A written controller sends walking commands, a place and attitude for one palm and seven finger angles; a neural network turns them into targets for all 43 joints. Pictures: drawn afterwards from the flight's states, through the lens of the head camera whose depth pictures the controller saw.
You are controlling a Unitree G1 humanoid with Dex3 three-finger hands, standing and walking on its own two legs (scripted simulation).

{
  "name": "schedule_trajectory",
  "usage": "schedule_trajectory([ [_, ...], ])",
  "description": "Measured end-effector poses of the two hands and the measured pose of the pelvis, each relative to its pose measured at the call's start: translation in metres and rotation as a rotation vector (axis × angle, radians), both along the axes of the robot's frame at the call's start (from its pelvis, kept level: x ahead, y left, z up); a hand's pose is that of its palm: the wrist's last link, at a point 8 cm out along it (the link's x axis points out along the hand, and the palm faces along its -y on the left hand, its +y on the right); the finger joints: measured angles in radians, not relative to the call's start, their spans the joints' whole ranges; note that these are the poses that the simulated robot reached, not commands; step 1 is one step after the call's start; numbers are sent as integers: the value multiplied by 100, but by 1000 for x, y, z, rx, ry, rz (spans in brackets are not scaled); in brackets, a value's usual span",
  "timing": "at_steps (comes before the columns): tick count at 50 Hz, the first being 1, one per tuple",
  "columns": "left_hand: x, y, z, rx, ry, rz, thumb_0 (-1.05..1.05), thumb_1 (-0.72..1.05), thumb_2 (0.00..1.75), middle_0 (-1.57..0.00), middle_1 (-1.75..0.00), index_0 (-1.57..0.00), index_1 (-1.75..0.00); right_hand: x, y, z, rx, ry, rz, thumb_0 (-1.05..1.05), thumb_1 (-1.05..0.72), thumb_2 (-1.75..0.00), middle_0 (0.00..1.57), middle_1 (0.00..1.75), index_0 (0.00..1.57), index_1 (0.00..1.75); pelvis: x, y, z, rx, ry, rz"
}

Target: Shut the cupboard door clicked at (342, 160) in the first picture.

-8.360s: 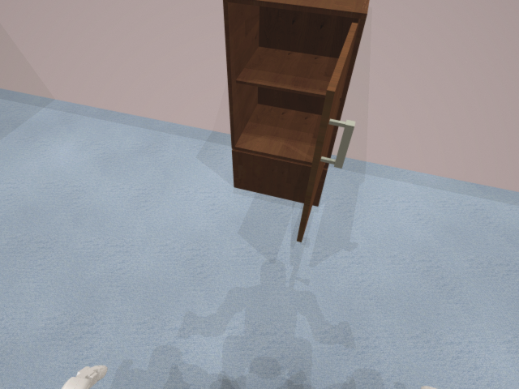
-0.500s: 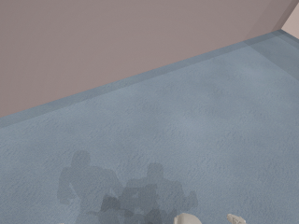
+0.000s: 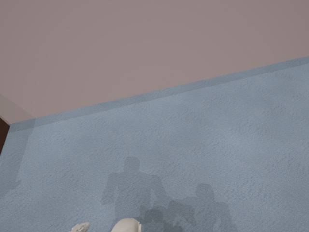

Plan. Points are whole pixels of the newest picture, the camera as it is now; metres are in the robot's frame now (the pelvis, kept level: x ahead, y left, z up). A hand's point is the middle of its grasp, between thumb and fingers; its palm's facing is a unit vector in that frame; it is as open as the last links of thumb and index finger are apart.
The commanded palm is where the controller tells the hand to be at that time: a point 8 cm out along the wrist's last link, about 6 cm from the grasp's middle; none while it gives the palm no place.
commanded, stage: walk to a spot facing it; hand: left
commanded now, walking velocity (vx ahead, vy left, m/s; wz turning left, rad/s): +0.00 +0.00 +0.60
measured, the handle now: out of the picture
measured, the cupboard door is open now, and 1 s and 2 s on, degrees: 87 87 87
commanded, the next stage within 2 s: none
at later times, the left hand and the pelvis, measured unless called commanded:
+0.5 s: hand out of the picture +0.04 +0.31 -0.16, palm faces +0.32 -0.92 -0.22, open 7.4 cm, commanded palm none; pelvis +0.04 +0.08 +0.00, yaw +17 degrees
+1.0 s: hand (76, 217) +0.20 +0.27 -0.15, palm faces +0.51 -0.82 -0.24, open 7.3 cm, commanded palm none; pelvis +0.24 +0.08 +0.00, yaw +31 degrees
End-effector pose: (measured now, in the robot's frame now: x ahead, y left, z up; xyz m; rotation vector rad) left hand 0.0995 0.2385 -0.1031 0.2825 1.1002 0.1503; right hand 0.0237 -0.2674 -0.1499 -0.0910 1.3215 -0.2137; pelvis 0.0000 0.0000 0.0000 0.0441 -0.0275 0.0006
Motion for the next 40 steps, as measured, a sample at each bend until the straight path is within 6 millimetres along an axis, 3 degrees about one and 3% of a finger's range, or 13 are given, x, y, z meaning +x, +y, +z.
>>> schedule_trajectory([
  [4, -33, 9, -8, -16, 38, 79, 0, 90, 90, -21, -30, -20, -30, 18, 3, 4, -17, 19, 75, 1, -91, -90, 20, 30, 20, 30, -3, 4, -1, -2, 2, 57],
  [7, -60, 22, -18, -30, 77, 141, 0, 90, 90, -21, -30, -20, -30, 42, 14, 8, -35, 2, 146, 1, -91, -90, 20, 30, 20, 30, -5, 12, -3, -9, 7, 98],
  [14, -129, 72, -53, -71, 173, 313, 0, 90, 90, -21, -30, -20, -30, 120, 67, 19, -85, -150, 340, 1, -91, -90, 20, 30, 20, 30, -1, 46, -20, -42, 26, 198],
  [18, -138, 92, -52, -79, 218, 361, 1, 90, 90, -20, -29, -20, -30, 139, 93, 32, -94, -213, 381, 1, -91, -90, 20, 30, 20, 30, 10, 60, -14, -55, 14, 222],
  [22, -113, 104, -38, -91, 148, 379, 1, 90, 90, -20, -29, -19, -30, 138, 110, 36, -82, -173, 403, 0, -91, -90, 20, 30, 20, 30, 26, 71, -2, -67, 7, 271],
  [29, -42, 112, -24, -88, 30, 380, 1, 90, 90, -20, -29, -19, -30, 134, 124, 24, -31, -44, 404, 0, -91, -90, 20, 30, 20, 30, 67, 78, 2, -52, 10, 334],
  [35, 41, 107, -20, -76, -32, 351, 1, 90, 90, -20, -29, -19, -30, 142, 114, 5, -4, 87, 377, 1, -91, -90, 20, 30, 20, 30, 118, 75, -6, -33, 26, 375],
  [38, 87, 103, -21, -57, -83, 335, 1, 90, 90, -20, -29, -19, -30, 158, 103, -11, 2, 153, 373, 1, -91, -90, 20, 30, 20, 30, 152, 69, -17, -29, 27, 398],
  [40, 107, 99, -24, -38, -127, 346, 0, 90, 90, -20, -29, -20, -30, 176, 96, -21, 3, 189, 392, 1, -91, -90, 20, 30, 20, 30, 171, 65, -25, -29, 19, 428],
])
